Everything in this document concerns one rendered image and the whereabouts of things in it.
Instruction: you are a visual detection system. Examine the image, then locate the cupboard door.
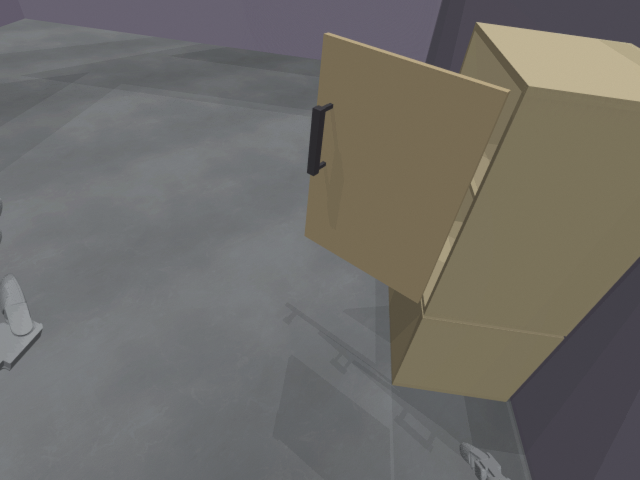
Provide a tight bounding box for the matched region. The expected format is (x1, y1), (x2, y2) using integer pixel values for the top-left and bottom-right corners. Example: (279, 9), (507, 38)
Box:
(304, 32), (511, 303)

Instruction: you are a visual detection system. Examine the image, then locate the handle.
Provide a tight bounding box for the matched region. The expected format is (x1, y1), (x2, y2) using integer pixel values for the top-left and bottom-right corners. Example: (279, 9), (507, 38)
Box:
(307, 103), (333, 176)

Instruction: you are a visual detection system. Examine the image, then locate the right robot hand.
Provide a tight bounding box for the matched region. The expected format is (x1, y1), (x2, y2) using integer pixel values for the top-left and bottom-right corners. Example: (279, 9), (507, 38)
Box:
(460, 443), (510, 480)

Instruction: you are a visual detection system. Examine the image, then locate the left robot hand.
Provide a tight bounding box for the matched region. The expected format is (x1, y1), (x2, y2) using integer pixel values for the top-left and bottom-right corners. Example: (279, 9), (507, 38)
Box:
(0, 199), (43, 371)

